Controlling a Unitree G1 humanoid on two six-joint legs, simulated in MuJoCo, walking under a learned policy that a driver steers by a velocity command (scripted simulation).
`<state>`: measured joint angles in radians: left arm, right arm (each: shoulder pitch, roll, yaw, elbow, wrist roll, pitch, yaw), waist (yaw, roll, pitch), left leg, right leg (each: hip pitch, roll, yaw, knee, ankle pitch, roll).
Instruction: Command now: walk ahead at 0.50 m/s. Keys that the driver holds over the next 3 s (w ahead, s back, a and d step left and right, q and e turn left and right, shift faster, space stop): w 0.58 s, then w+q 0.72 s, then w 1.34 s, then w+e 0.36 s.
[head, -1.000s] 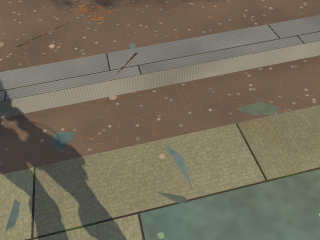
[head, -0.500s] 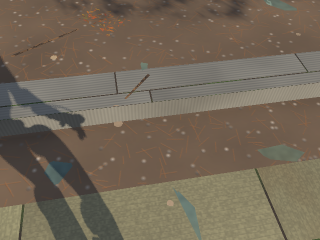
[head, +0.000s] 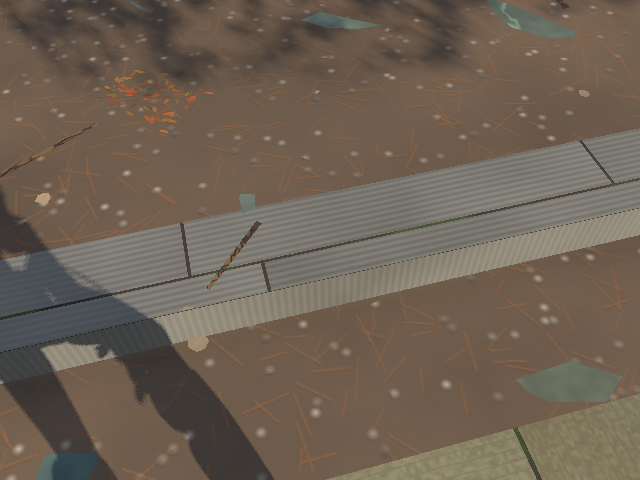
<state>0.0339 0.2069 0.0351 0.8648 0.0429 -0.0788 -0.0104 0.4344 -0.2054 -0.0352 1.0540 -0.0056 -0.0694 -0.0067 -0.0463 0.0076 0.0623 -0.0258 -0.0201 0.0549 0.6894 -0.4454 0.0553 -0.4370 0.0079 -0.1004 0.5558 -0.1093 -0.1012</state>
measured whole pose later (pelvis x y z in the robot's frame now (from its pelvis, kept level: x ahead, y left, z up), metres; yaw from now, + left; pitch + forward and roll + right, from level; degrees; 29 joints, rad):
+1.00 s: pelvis +0.53 +0.02 +0.01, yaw +10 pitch +1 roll +1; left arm 0.01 0.20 0.02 0.85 0.02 -0.07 0.00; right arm 0.43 -0.21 -0.06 1.01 -0.02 -0.06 -0.01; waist -0.09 -0.02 0.03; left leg -0.02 -0.09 -0.08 0.37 -0.36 0.07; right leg -0.47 -0.02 -0.01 0.55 -0.13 0.02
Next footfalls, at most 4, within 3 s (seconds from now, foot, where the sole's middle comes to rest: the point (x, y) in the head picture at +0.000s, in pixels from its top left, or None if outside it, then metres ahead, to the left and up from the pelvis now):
0.52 left None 0.44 0.10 -0.76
1.02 right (357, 365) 0.70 -0.07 -0.76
1.56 left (197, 258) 0.93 0.29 -0.64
2.16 right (187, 160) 1.25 0.34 -0.64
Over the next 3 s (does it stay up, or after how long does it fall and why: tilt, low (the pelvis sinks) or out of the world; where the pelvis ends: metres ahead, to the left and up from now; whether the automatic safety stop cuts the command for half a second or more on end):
stays up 1.49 0.58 0.14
